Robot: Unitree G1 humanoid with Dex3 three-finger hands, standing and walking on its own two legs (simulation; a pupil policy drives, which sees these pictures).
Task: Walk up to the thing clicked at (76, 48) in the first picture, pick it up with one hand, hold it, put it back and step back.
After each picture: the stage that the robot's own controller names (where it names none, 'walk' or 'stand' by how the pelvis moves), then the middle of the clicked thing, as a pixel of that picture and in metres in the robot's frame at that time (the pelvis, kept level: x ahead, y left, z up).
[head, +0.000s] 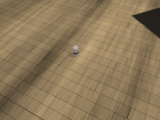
stand; (75, 51) +1.26 +0.10 -0.72
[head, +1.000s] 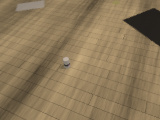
walk; (66, 62) +1.13 +0.28 -0.71
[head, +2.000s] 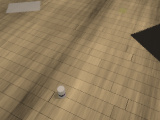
walk; (61, 92) +0.70 +0.25 -0.70
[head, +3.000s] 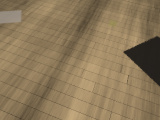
walk; out of the picture +0.39 +0.18 -0.71
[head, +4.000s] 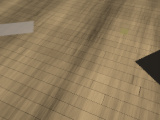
stand; out of the picture +0.33 +0.20 -0.72
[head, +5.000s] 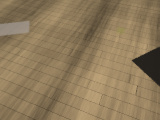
stand; out of the picture +0.32 +0.21 -0.72
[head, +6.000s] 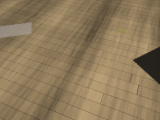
stand; out of the picture +0.34 +0.21 -0.73
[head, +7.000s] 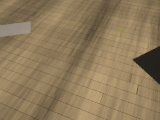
stand; out of the picture +0.32 +0.22 -0.73
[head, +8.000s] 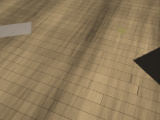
go down; out of the picture +0.32 +0.21 -0.73
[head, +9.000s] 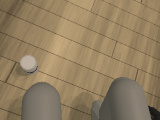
go down; (29, 65) +0.43 +0.20 -0.33
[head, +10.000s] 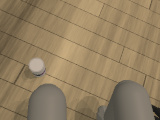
approach; (38, 68) +0.43 +0.19 -0.32
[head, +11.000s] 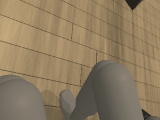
close in; out of the picture +0.43 +0.24 -0.23
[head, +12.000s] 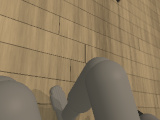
close; out of the picture +0.42 +0.25 -0.23
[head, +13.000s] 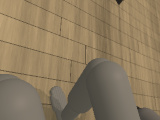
lift; out of the picture +0.39 +0.23 -0.23
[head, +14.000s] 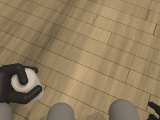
lift; (29, 86) +0.32 +0.19 -0.02
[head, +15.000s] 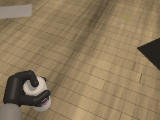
hold; (38, 94) +0.32 +0.17 +0.00
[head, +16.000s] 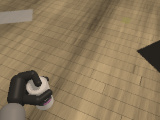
hold; (41, 93) +0.32 +0.17 +0.00
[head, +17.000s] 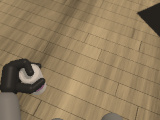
crouch; (34, 80) +0.37 +0.18 -0.06
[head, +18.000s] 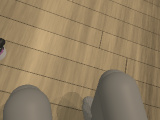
lower; out of the picture +0.47 +0.24 -0.12
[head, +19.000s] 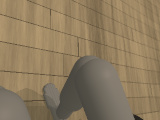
lower; out of the picture +0.44 +0.26 -0.24
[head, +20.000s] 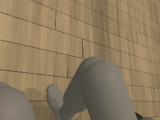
lower; out of the picture +0.44 +0.27 -0.23
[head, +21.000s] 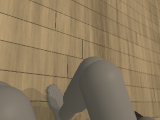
lower; out of the picture +0.44 +0.27 -0.23
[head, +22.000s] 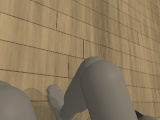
lower; out of the picture +0.44 +0.26 -0.23
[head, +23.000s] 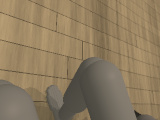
open; out of the picture +0.43 +0.25 -0.24
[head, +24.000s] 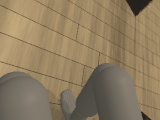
stand; out of the picture +0.43 +0.24 -0.24
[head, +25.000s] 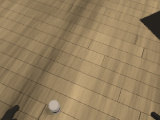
stand; (54, 107) +0.40 +0.18 -0.57
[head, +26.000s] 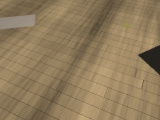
stand; out of the picture +0.37 +0.17 -0.67
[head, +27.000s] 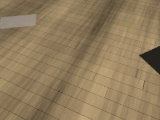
stand; out of the picture +0.37 +0.17 -0.67
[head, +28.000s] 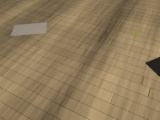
stand; out of the picture +0.39 +0.16 -0.72
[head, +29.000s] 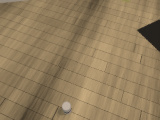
walk; (66, 108) +0.44 +0.12 -0.70
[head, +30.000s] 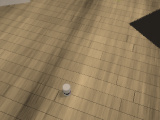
walk; (66, 90) +0.64 +0.16 -0.70
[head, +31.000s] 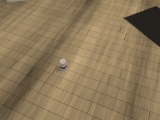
stand; (63, 64) +0.98 +0.24 -0.70
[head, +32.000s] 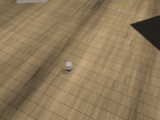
stand; (69, 67) +1.00 +0.17 -0.72
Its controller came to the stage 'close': yes
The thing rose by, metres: 0.71
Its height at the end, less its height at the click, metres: +0.00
